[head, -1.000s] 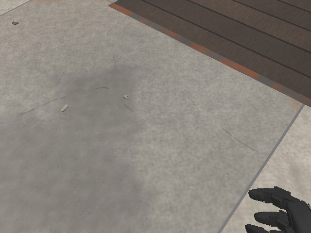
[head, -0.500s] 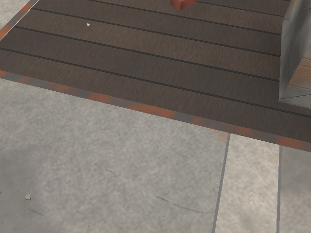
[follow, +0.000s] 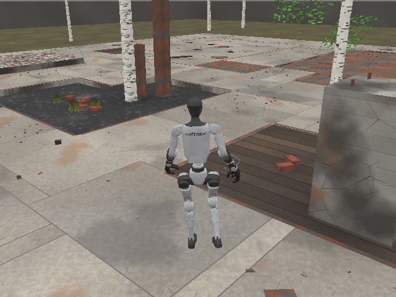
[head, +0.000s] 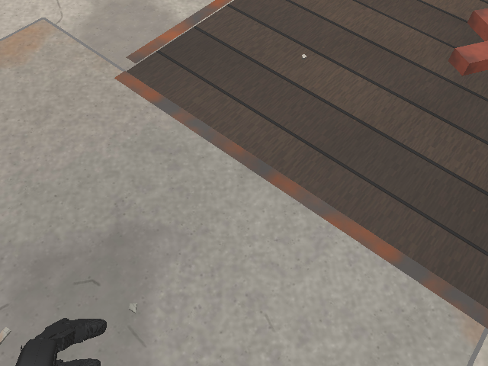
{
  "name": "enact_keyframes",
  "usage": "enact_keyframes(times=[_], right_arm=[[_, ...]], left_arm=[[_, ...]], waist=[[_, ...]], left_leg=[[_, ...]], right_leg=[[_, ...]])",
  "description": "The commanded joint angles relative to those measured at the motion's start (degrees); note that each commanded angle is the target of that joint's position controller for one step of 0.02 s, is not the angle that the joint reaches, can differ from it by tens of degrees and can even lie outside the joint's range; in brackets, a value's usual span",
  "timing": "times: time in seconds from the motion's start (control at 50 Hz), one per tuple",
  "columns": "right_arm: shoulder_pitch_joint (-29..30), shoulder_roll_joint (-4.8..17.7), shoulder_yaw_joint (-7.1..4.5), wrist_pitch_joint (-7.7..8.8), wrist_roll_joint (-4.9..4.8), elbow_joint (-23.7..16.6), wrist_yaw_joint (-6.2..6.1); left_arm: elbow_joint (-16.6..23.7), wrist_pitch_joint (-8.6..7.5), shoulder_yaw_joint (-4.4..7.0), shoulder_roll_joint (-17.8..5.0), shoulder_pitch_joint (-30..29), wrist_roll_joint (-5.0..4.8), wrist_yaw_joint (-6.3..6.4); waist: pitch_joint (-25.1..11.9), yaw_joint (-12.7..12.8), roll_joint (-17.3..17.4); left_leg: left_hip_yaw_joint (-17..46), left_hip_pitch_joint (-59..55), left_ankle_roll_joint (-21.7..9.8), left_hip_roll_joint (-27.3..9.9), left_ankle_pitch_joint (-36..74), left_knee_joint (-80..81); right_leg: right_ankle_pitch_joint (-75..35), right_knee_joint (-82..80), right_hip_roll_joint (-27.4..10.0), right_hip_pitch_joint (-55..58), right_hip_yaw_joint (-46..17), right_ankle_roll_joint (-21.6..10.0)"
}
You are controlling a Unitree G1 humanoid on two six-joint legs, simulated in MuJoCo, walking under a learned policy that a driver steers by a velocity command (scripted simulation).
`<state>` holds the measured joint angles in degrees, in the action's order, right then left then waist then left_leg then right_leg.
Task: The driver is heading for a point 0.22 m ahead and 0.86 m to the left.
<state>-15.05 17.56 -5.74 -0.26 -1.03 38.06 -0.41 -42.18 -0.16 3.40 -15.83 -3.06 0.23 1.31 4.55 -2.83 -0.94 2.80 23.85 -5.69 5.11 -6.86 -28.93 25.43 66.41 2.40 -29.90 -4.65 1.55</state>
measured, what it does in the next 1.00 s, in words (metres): steps on the spot, turning left: right foot, then left foot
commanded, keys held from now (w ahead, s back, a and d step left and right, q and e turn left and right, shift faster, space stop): q+shift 1.00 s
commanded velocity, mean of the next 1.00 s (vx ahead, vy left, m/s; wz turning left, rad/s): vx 0.01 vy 0.00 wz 0.98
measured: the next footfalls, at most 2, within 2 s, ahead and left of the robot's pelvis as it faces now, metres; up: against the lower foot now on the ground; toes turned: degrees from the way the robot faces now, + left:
right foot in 0.36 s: +0.18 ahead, -0.14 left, +0.00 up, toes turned +31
left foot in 0.80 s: +0.01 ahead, +0.09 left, +0.00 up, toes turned +52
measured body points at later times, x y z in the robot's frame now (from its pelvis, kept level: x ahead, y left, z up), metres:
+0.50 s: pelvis +0.07 -0.06 +0.01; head +0.11 -0.06 +0.45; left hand +0.07 +0.27 -0.08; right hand +0.37 -0.24 -0.07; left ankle +0.01 +0.05 -0.65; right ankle +0.15 -0.16 -0.73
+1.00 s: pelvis +0.05 -0.01 +0.01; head +0.06 +0.06 +0.45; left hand -0.09 +0.30 -0.10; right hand +0.39 -0.04 -0.05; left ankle -0.02 +0.06 -0.73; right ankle +0.19 -0.10 -0.65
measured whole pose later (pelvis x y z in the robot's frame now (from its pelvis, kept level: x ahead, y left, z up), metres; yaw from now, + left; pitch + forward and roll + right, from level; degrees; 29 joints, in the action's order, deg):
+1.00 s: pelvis +0.05 -0.01 +0.01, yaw +58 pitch +4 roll -3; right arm -11.8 19.4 -5.1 -2.0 -0.8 32.0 -1.3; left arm -39.0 -0.3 5.7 -19.2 3.0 0.8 1.1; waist 4.1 -0.1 -1.7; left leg 6.3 19.6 -2.6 2.4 -12.2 -28.5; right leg 20.8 61.6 0.0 -33.1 -3.1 3.5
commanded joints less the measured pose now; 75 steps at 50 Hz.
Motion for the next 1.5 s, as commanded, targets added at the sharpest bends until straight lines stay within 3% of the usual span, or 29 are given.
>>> enact_keyframes(times=[0.02, 0.12, 0.32, 0.34, 0.36, 0.38, 0.4, 0.44, 0.48, 0.52, 0.66, 0.76, 0.8, 0.82, 0.84, 0.86, 0.9, 0.92, 0.96, 1.04, 1.18, 1.24, 1.26, 1.28, 1.3, 1.32, 1.36, 1.4, 1.5], right_arm=[[3.24, 8.8, -2.5, -0.07, 0.18, -7.38, -2.01], [3.25, 9.68, -2.98, -1.67, 0.14, -9.32, -3.05], [7.9, 10.3, -2.64, -3.2, -0.27, -12.96, -1.56], [8.7, 9.89, -2.34, -3.24, -0.76, -13.19, -1.4], [4.87, 7.03, -1.5, -3.35, -0.72, -12.58, -1.17], [3.47, 6.14, -1.16, -3.14, -1.11, -13.69, -1.04], [3.85, 11.47, -2.66, -2.23, -0.09, -13.67, -0.49], [2.92, 13.24, -3.37, -2.67, -0.27, -10.77, -0.16], [1.85, 9.93, -2.2, -3.36, -0.23, -10.34, 0.08], [4.8, 7.99, -1.2, -3.15, -0.94, -11.77, 0.18], [7.85, 5.41, 0.03, -2.84, -0.3, -13.02, 0.68], [5.33, 6.44, -1.2, -4.44, -0.56, -11.59, 1.43], [-2.18, 9.25, -3.2, -4.45, -0.37, -8.72, 0.63], [-5.96, 17.89, -5.53, -3.85, -0.49, -8.95, -0.37], [-2.41, 20.27, -5.06, -1.84, 1.84, -11.25, 0.09], [-2.1, 16.34, -4.4, -0.35, 2.2, -11.04, 0.87], [1.85, 12.76, -3.11, 0.3, 0.08, -9.81, 0.03], [4.91, 11.58, -2.45, -0.2, -0.58, -10.38, -0.53], [7.02, 11.19, -2.03, -0.74, 0.25, -11.2, -1.39], [6.05, 12.13, -2.42, -1.22, -0.09, -10.51, -2.07], [7.82, 12.28, -2.53, -2.15, -0.2, -11.05, -1.6], [10.35, 10.98, -2.03, -2.5, -0.92, -11.76, -1.42], [6.92, 7.63, -1.08, -2.64, -0.65, -11.47, -1.29], [2.54, 6.24, -0.64, -2.43, -0.84, -12.12, -1.1], [2.62, 12.21, -2.32, -1.71, -0.13, -11.13, -0.97], [3.79, 14.55, -3.16, -1.78, -0.54, -10.13, -0.83], [3.56, 12.41, -2.86, -2.75, -0.29, -8.9, -0.96], [4.48, 9.05, -1.71, -2.94, -0.85, -9.53, -0.52], [9.03, 5.96, -0.36, -2.51, -0.46, -11.67, 0.17]], left_arm=[[2.51, -0.39, 1.64, -4.39, 1.42, -0.14, 0.22], [2.06, -0.15, 1.9, -4.31, 1.25, -0.66, 0.6], [1.36, -2.81, 3.71, -8.01, 5.95, -0.94, -1.06], [0.74, -2.83, 4.14, -8.56, 8.11, -0.84, -1.07], [1.05, -2.4, 4.64, -10.72, 8.26, -0.38, -0.88], [1.9, -1.52, 4.92, -14.4, 7.44, 1.02, -0.49], [2.92, -1.78, 4.75, -12.06, 6.83, 2.29, -0.31], [5.23, -1.24, 3.3, -7.33, 2.46, 0.92, 1.02], [5.73, -0.42, 2.63, -7.29, 3.04, 0.21, 2.21], [5.43, 0.19, 2.71, -8.35, 6.09, 0.88, 2.5], [5.13, 0.99, 4.21, -12.08, 8.68, 0.82, 0.78], [4.43, 0.01, 4.92, -12.32, 7.81, -1.55, -1.12], [2.72, -0.13, 4.25, -8.7, 10.66, -2.1, -1.66], [4.94, -0.25, 3.35, -5.66, 10.62, 0.32, -1.85], [8.96, -0.73, 2.58, -4.53, 5.9, 1.74, -1.28], [9.24, -0.88, 3.28, -7.82, 1.72, 0.83, -0.76], [8.38, -1.14, 3.52, -8.27, 2.5, 0.31, 0.23], [8.06, -0.99, 3.78, -9.1, 3.8, 0.71, 0.5], [7.1, -0.97, 3.62, -8.43, 5.75, 0.81, 0.06], [6.94, -0.86, 2.52, -6.04, 5.03, 0.24, -0.3], [7.39, -1.64, 2.77, -7.14, 4.81, -0.33, -1.14], [6.07, -2.23, 3.75, -8.47, 9.42, -0.4, -1.4], [6.2, -1.92, 4.44, -11.25, 10.25, 0.24, -1.05], [6.48, -1.12, 4.8, -14.59, 8.64, 1.6, -0.76], [7.54, -1.38, 4.4, -11.64, 8.33, 2.25, -0.54], [8.56, -1.34, 3.5, -8.67, 6.36, 1.89, 0.08], [9.12, -0.52, 2.78, -6.75, 3.97, 0.6, 1.46], [8.74, 0.04, 2.62, -7.44, 5.72, 0.72, 2.36], [7.03, 0.78, 3.91, -10.48, 10.84, 1.08, 1.74]], waist=[[-12.51, 3.67, 4.16], [-12.17, 2.43, 7.41], [-10.89, 2.34, 11.15], [-10.85, 3.56, 9.48], [-13.21, 1.57, 1.77], [-11.56, -0.45, -13.25], [-9.91, 0.23, -14.05], [-7.02, 0.04, -6.79], [-5.08, 1.04, -4.83], [-4.51, 3.29, -5.62], [-8.57, 5.73, -7.9], [-9.22, 3.06, -8.42], [-11.06, -0.51, -1.58], [-9.95, -0.06, 16.7], [-15.42, 0.78, 21.14], [-16.41, -2.35, 12.99], [-11.53, 1.3, 7.39], [-10.56, 2.97, 7.81], [-11.71, 4.29, 8.18], [-11.82, 3.5, 7.78], [-11.16, 2.46, 11.87], [-11.39, 4.94, 11.37], [-14.04, 3.25, 3.26], [-12.13, -0.86, -14.6], [-10.28, 0.59, -13.13], [-8.49, 0.81, -9.08], [-5.98, 1.03, -5.89], [-4.87, 2.37, -5.86], [-8.32, 6.09, -7.36]], left_leg=[[21.91, -15.08, -6.46, -11.99, 8.36, 9.98], [25.02, -13.91, -4.85, -10.09, -0.46, 9.54], [34.45, -11.84, -3.13, -6.57, -0.19, 4.39], [33.27, -9.2, -1.62, -4.44, -4.1, 1.9], [27.89, -3.78, 0.84, -0.08, -20.88, -6.25], [13.93, 7.33, 4.05, 7.95, -30.14, -18.56], [11.36, 11.48, 6.82, 3.24, -27.46, -31.39], [8.31, 11.72, 8.47, -1.0, -18.97, -38.79], [4.8, 14.47, 9.58, -2.71, -14.87, -44.93], [0.68, 16.83, 10.41, -5.43, -12.84, -41.61], [-4.13, 9.61, 11.27, -10.77, -12.74, -24.76], [-7.95, -1.71, 6.89, -8.74, -10.74, -8.91], [-5.32, -17.05, 2.26, -6.33, 0.23, 3.5], [15.89, -29.53, -4.14, -19.4, 27.76, 5.47], [31.83, -29.14, -15.54, -27.11, 30.51, 5.47], [27.93, -28.67, -15.25, -25.45, 24.07, 7.67], [21.41, -24.09, -9.14, -19.67, 14.75, 7.86], [19.53, -20.56, -7.78, -18.25, 14.81, 7.69], [17.99, -16.78, -7.19, -15.66, 17.34, 7.31], [20.67, -15.45, -6.43, -13.17, 13.46, 5.81], [30.15, -12.61, -4.86, -10.89, 9.68, 2.78], [30.67, -8.56, -1.88, -7.0, 4.63, -1.11], [25.62, -2.94, 1.0, -2.82, -13.36, -9.72], [12.81, 9.07, 4.6, 6.08, -31.65, -21.58], [10.63, 13.06, 7.41, 0.66, -29.22, -34.09], [8.71, 13.06, 8.34, -2.05, -24.41, -38.36], [5.89, 13.94, 9.88, -4.15, -17.19, -43.45], [1.68, 15.13, 10.82, -6.05, -14.32, -42.72], [-1.66, 14.68, 12.17, -10.45, -14.7, -30.46]], right_leg=[[-4.95, -8.13, 0.48, -4.69, -2.99, 1.02], [-8.05, -17.13, 1.96, -3.27, -4.45, 2.94], [-10.77, -39.08, 1.92, 11.08, -4.78, 0.67], [-16.53, -45.72, 0.27, 16.4, -4.11, -0.04], [-18.97, -47.96, -8.63, 24.35, -10.01, -3.38], [-26.47, -49.74, -19.53, 26.9, -22.72, -11.73], [-25.46, -51.26, -24.83, 22.82, -28.03, -16.46], [-18.2, -49.54, -18.17, 20.13, -15.45, -12.82], [-20.26, -49.43, -15.66, 20.03, -8.86, -11.89], [-23.8, -50.22, -14.99, 22.68, -4.14, -12.63], [-30.45, -49.46, -19.36, 27.07, 5.17, -13.57], [-31.01, -43.78, -21.74, 25.98, 10.49, -9.5], [-24.36, -29.71, -17.57, 17.95, 15.86, -3.47], [4.64, -10.08, -10.08, -2.15, 19.17, 2.03], [14.54, 1.98, -3.81, -13.97, 7.23, 3.98], [11.15, 6.11, -4.28, -15.21, 1.87, 2.85], [1.23, 2.19, -5.59, -15.05, -0.47, 0.75], [-1.88, -0.49, -5.44, -12.62, -0.76, 0.88], [-6.01, -2.6, -3.03, -7.71, -0.19, 1.74], [-8.09, -14.53, 0.46, -4.58, -1.19, 3.16], [-7.45, -28.35, 2.68, 3.74, -3.57, 1.95], [-16.98, -43.56, 0.61, 15.96, -2.34, 0.13], [-20.13, -46.13, -9.4, 24.66, -9.71, -3.48], [-29.93, -48.78, -21.36, 28.05, -24.28, -12.67], [-27.06, -49.94, -26.12, 24.72, -28.76, -17.27], [-22.66, -49.59, -23.18, 22.05, -22.18, -16.18], [-17.49, -49.31, -17.25, 20.05, -12.02, -12.7], [-21.92, -50.23, -15.62, 20.67, -5.15, -12.66], [-29.39, -49.84, -19.23, 29.26, 1.21, -14.6]])
Velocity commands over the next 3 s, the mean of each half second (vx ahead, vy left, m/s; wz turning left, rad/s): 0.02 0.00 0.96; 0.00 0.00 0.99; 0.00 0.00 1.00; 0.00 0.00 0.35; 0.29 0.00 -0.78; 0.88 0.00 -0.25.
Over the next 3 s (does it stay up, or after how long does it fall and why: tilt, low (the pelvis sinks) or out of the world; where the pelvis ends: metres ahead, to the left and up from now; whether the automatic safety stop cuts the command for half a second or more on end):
stays up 0.22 0.51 0.00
